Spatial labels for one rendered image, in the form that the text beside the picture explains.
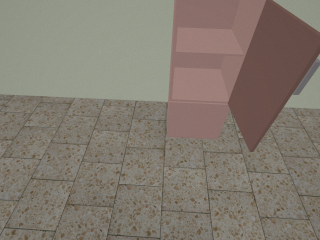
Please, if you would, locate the handle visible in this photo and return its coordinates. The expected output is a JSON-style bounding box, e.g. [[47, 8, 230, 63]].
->
[[293, 58, 320, 95]]

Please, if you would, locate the cupboard door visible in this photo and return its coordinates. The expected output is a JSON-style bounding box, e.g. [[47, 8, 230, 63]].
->
[[227, 0, 320, 152]]

